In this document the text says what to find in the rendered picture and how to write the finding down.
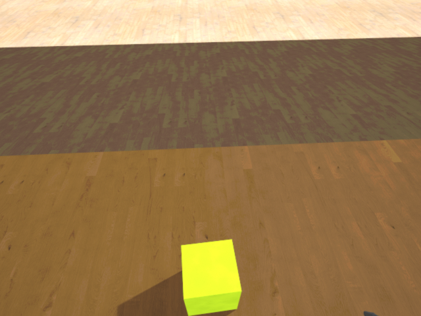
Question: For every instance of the carton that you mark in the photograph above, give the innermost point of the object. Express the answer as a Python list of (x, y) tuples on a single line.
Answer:
[(210, 277)]

